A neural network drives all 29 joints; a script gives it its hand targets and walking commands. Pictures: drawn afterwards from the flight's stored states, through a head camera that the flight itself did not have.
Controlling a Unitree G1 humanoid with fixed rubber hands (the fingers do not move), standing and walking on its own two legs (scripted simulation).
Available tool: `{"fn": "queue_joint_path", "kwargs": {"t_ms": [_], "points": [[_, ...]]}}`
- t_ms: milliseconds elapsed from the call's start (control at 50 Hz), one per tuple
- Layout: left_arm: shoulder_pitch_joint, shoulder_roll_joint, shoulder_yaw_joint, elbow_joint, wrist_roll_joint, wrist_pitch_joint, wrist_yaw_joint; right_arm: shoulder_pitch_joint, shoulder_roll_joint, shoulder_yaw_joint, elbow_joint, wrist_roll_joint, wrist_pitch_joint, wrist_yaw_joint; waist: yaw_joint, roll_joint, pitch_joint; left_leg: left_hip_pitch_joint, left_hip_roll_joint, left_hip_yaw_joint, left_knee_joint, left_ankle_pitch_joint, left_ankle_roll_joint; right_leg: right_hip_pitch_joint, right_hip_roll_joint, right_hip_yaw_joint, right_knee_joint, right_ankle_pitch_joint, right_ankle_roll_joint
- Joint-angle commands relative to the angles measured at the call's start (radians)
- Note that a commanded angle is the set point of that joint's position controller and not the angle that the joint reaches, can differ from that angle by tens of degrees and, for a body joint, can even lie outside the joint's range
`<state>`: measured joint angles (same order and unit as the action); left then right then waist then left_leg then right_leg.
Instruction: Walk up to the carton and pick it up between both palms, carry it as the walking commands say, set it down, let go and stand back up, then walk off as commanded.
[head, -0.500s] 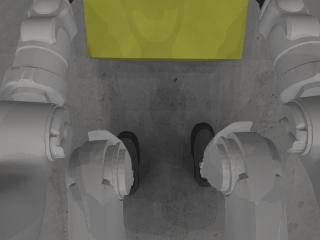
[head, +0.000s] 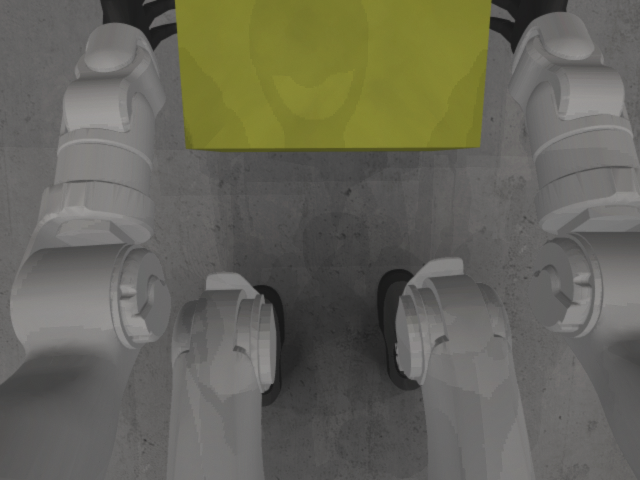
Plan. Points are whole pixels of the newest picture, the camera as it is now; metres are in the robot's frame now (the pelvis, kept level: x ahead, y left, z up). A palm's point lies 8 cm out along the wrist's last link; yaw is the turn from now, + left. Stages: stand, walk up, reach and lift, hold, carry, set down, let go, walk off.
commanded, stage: reach and lift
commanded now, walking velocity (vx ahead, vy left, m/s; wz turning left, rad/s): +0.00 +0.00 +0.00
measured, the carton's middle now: (330, 33) +0.57 -0.02 -0.21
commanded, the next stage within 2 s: none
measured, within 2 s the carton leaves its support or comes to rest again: neither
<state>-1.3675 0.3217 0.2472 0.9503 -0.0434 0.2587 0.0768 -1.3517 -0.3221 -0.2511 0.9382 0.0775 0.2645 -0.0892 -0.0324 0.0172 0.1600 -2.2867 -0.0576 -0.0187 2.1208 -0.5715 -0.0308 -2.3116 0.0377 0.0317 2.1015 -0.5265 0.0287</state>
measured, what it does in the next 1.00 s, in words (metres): rises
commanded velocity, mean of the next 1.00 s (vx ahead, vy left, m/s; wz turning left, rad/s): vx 0.00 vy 0.00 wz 0.00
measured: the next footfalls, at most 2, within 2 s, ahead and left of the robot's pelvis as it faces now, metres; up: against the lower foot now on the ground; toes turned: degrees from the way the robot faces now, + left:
none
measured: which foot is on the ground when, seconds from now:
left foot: down 0.00-1.00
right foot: down 0.00-1.00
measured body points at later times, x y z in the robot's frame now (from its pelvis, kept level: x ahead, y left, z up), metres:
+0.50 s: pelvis +0.00 +0.00 +0.05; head +0.32 -0.01 +0.37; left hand +0.55 +0.16 -0.06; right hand +0.53 -0.21 -0.05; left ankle +0.11 +0.12 -0.35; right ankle +0.12 -0.12 -0.35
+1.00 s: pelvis +0.01 +0.00 +0.10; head +0.29 -0.01 +0.45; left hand +0.53 +0.17 +0.02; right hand +0.51 -0.21 +0.02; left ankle +0.11 +0.12 -0.35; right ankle +0.12 -0.12 -0.35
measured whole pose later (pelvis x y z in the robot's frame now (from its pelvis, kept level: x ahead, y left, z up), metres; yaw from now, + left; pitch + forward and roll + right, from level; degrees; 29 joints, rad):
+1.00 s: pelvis +0.01 +0.00 +0.10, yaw +0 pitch +48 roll +0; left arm -1.08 0.15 0.40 0.74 0.12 0.37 0.05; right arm -1.05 -0.13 -0.43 0.69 -0.12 0.39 -0.07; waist -0.03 0.02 -0.19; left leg -2.09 -0.09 -0.05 1.75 -0.50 -0.04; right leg -2.11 0.07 0.06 1.73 -0.47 0.05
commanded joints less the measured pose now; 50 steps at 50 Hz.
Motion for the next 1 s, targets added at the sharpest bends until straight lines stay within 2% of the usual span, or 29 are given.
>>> {"fn": "queue_joint_path", "kwargs": {"t_ms": [0, 100, 300, 440, 640, 980], "points": [[-0.59, -0.943, -0.337, -0.237, -0.112, -0.017, -0.293, -0.609, 0.922, 0.337, -0.268, 0.105, -0.02, 0.294, -0.025, -0.003, -1.338, 0.577, -0.059, 0.11, -0.179, 0.334, 0.022, 0.75, 0.06, -0.116, -0.151, 0.375, -0.017], [-0.564, -0.98, -0.373, -0.289, -0.121, 0.0, -0.292, -0.576, 0.952, 0.368, -0.332, 0.106, 0.003, 0.3, -0.028, 0.011, -1.438, 0.631, -0.069, 0.105, -0.214, 0.38, 0.019, 0.77, 0.068, -0.119, -0.18, 0.416, -0.016], [-0.475, -1.016, -0.308, -0.25, -0.036, 0.033, -0.3, -0.483, 0.987, 0.307, -0.29, 0.025, 0.042, 0.329, -0.026, 0.02, -1.34, 0.586, -0.079, 0.103, -0.313, 0.295, 0.024, 0.664, 0.074, -0.117, -0.282, 0.313, -0.023], [-0.459, -1.035, -0.297, -0.261, -0.024, 0.062, -0.316, -0.461, 1.023, 0.301, -0.293, 0.012, 0.073, 0.34, -0.021, 0.007, -1.375, 0.596, -0.085, 0.111, -0.366, 0.265, 0.027, 0.715, 0.078, -0.114, -0.342, 0.289, -0.022], [-0.412, -1.086, -0.326, -0.291, -0.027, 0.082, -0.335, -0.406, 1.061, 0.32, -0.318, 0.003, 0.09, 0.357, -0.023, 0.017, -1.451, 0.675, -0.089, 0.108, -0.428, 0.313, 0.021, 0.768, 0.087, -0.117, -0.401, 0.33, -0.022], [-0.328, -1.118, -0.303, -0.265, -0.003, 0.098, -0.354, -0.331, 1.108, 0.304, -0.293, -0.024, 0.106, 0.366, -0.015, -0.004, -1.395, 0.732, -0.091, 0.105, -0.557, 0.258, 0.026, 0.87, 0.092, -0.113, -0.534, 0.267, -0.013]]}}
